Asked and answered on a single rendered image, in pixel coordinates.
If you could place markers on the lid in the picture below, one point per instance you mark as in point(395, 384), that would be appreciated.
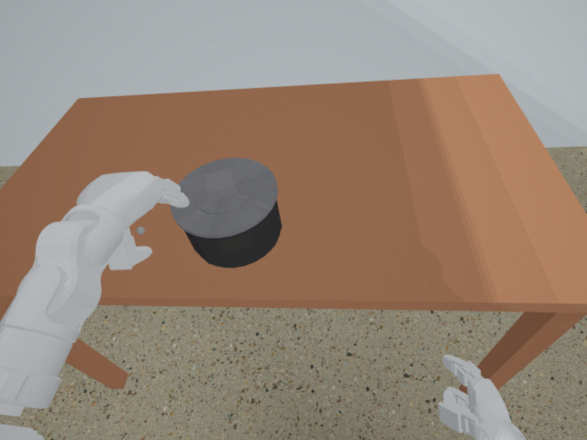
point(232, 214)

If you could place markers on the robot left hand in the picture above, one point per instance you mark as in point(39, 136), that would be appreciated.
point(128, 196)

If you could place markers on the robot right forearm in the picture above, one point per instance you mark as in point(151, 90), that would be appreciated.
point(497, 429)

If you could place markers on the pot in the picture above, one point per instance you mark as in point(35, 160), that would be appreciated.
point(241, 249)

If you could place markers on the knob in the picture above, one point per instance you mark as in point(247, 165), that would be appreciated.
point(220, 183)

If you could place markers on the table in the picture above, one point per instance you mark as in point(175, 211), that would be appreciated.
point(431, 194)

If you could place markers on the robot left forearm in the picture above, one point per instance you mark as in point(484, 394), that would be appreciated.
point(58, 294)

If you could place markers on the robot right hand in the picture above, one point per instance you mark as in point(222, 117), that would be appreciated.
point(462, 412)

